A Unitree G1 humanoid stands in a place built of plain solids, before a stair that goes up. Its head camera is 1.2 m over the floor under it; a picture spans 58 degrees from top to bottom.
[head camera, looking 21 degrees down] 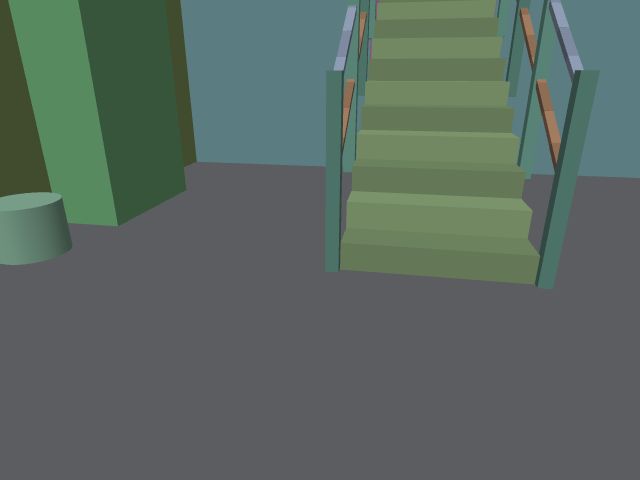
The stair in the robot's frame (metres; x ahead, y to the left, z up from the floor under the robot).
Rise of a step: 0.19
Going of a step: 0.29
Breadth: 1.20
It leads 10 degrees to the right of straight ahead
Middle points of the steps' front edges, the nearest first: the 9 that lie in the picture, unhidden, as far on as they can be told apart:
2.48 -0.72 0.19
2.77 -0.77 0.38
3.05 -0.83 0.57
3.34 -0.88 0.76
3.63 -0.93 0.95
3.92 -0.98 1.14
4.20 -1.04 1.33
4.49 -1.09 1.52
4.78 -1.14 1.71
